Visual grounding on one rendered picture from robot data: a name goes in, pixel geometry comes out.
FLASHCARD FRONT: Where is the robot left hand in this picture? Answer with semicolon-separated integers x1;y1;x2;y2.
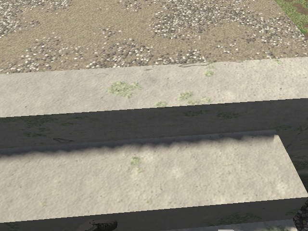
76;218;117;231

